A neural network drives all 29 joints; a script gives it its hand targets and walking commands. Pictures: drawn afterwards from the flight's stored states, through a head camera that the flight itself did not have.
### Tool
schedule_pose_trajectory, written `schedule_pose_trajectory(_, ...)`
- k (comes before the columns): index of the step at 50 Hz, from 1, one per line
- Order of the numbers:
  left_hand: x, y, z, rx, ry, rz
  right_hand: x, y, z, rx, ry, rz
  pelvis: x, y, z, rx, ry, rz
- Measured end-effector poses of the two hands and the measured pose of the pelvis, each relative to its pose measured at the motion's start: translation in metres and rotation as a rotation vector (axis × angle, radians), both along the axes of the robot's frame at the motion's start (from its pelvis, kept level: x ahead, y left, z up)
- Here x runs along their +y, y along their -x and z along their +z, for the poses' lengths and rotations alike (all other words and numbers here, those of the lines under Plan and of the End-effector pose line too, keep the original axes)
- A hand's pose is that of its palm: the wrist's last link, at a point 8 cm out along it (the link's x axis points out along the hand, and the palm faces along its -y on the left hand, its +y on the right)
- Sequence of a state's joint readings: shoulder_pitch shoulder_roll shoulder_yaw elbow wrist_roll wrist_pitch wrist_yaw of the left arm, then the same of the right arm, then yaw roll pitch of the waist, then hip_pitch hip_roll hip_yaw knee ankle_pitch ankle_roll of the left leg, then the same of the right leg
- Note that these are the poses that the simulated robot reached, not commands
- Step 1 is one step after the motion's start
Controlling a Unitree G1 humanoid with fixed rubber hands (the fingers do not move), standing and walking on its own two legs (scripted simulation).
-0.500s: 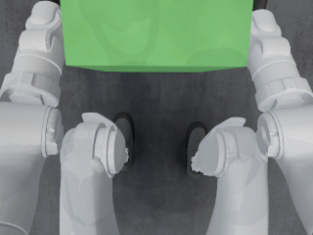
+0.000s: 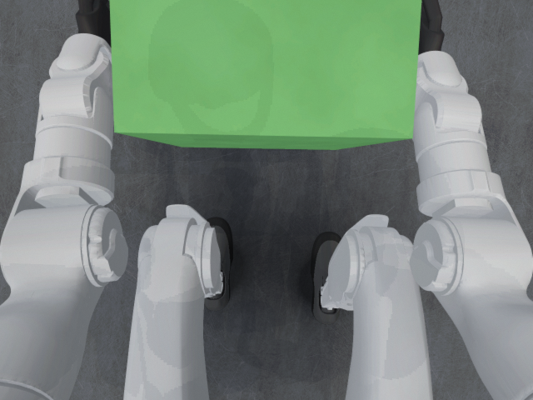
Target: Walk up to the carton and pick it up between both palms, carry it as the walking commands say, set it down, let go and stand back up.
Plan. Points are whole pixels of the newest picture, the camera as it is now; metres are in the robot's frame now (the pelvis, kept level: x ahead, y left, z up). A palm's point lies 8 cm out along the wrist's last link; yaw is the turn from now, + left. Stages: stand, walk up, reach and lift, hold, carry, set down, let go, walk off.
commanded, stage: reach and lift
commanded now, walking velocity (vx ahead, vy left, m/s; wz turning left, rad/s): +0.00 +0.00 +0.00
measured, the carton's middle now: (263, 83) +0.50 +0.05 -0.16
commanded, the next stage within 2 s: none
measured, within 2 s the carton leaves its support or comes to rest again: neither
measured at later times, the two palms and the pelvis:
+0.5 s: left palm (72, 27) +0.50 +0.24 -0.04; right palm (451, 44) +0.52 -0.15 -0.04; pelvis +0.01 +0.00 +0.05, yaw +0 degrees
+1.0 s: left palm (16, 3) +0.49 +0.24 +0.04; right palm (514, 16) +0.51 -0.15 +0.04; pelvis +0.02 +0.00 +0.11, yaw +1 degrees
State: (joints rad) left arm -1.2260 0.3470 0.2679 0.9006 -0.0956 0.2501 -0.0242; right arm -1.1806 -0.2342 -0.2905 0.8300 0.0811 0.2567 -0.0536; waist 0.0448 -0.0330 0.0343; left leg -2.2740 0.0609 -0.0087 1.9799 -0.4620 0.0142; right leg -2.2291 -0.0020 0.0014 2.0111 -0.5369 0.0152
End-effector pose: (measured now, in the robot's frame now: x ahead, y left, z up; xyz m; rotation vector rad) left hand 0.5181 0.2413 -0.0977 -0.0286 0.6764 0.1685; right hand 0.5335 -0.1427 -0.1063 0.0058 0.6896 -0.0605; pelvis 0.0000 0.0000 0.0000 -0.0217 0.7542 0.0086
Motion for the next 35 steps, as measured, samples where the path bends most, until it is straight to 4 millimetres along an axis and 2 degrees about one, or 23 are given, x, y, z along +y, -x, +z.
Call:
schedule_pose_trajectory(15,0.000,0.003,0.028,0.001,0.022,-0.002,-0.002,0.004,0.027,0.003,-0.026,-0.003,0.000,-0.007,0.025,0.058,0.002,0.002)
schedule_pose_trajectory(35,-0.001,0.024,0.098,0.006,0.060,0.023,-0.004,0.019,0.103,0.011,-0.050,0.002,-0.002,-0.009,0.077,0.056,0.003,0.015)
